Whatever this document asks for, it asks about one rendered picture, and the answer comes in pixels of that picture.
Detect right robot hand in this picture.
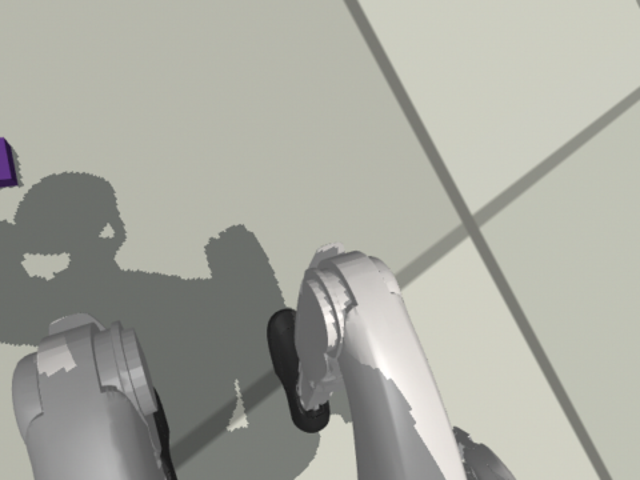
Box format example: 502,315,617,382
452,426,516,480

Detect small box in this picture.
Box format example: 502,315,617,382
0,137,18,187

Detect right robot foot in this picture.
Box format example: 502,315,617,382
267,309,330,433

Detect left robot foot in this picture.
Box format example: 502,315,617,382
153,386,177,480

